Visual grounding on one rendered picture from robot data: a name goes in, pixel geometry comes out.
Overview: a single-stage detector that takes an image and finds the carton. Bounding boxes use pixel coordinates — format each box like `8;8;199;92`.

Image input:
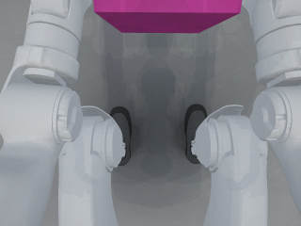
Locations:
93;0;243;34

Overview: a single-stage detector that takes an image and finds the left robot upper arm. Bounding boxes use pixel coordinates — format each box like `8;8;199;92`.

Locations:
0;82;84;226

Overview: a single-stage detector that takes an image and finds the right robot upper arm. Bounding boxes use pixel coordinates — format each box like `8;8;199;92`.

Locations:
249;86;301;216

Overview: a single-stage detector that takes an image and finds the left robot forearm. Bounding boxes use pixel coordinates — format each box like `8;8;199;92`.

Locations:
0;0;92;97

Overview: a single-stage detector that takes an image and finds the left robot foot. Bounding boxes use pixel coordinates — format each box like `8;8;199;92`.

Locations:
110;106;132;166

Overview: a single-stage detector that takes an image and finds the right robot forearm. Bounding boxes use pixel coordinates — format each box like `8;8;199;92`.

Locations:
242;0;301;89

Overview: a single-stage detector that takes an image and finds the right robot thigh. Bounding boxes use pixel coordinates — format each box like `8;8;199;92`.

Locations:
199;115;268;226

